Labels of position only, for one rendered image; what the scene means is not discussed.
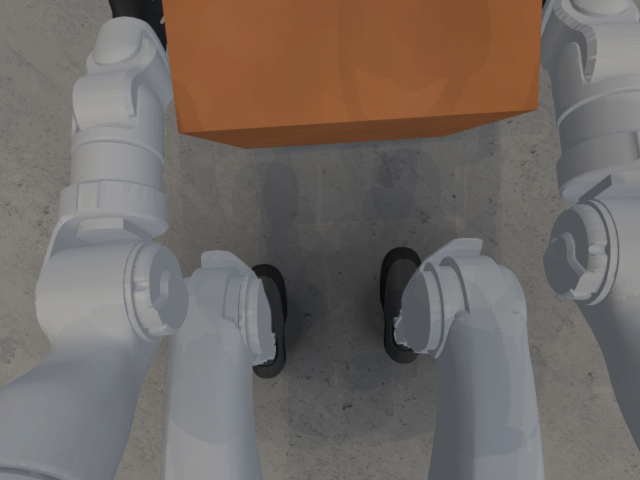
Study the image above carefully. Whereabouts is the robot left forearm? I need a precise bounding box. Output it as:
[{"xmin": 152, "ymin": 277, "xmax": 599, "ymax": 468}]
[{"xmin": 35, "ymin": 17, "xmax": 174, "ymax": 334}]

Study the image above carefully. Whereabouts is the robot left upper arm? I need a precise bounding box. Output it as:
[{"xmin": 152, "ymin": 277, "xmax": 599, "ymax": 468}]
[{"xmin": 0, "ymin": 240, "xmax": 189, "ymax": 480}]

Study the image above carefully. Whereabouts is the robot right shin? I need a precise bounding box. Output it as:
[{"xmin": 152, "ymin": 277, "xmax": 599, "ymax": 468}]
[{"xmin": 393, "ymin": 238, "xmax": 527, "ymax": 354}]

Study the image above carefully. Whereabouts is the robot right upper arm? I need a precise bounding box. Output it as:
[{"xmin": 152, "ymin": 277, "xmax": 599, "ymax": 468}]
[{"xmin": 543, "ymin": 198, "xmax": 640, "ymax": 451}]

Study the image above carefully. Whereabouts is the left robot hand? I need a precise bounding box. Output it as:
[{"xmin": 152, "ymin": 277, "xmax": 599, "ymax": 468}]
[{"xmin": 108, "ymin": 0, "xmax": 167, "ymax": 52}]

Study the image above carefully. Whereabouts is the carton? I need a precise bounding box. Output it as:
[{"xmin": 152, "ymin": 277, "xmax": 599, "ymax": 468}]
[{"xmin": 162, "ymin": 0, "xmax": 542, "ymax": 149}]

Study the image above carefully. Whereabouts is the robot left foot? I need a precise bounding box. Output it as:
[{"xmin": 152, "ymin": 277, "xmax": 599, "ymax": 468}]
[{"xmin": 252, "ymin": 264, "xmax": 287, "ymax": 378}]

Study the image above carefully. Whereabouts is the robot right forearm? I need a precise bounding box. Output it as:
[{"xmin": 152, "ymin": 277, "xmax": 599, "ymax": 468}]
[{"xmin": 540, "ymin": 0, "xmax": 640, "ymax": 203}]

